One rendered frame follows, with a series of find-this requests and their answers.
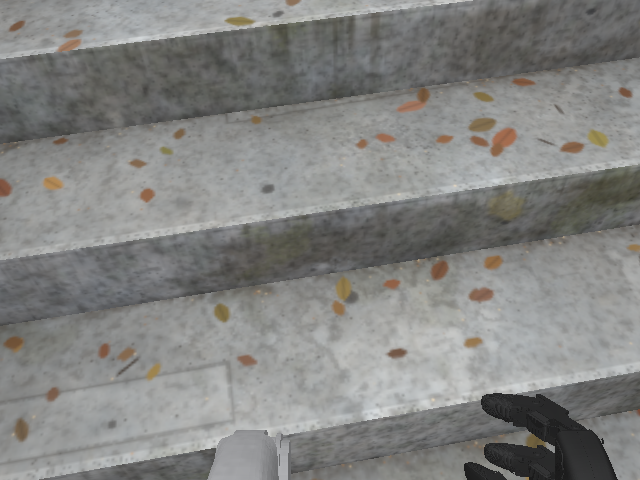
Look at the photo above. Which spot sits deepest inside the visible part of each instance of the left robot thigh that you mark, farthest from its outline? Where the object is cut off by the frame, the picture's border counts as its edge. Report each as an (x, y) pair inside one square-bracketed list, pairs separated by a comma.
[(252, 455)]

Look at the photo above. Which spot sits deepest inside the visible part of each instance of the robot right hand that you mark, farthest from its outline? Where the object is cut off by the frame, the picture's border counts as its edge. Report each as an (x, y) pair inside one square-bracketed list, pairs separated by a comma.
[(579, 453)]

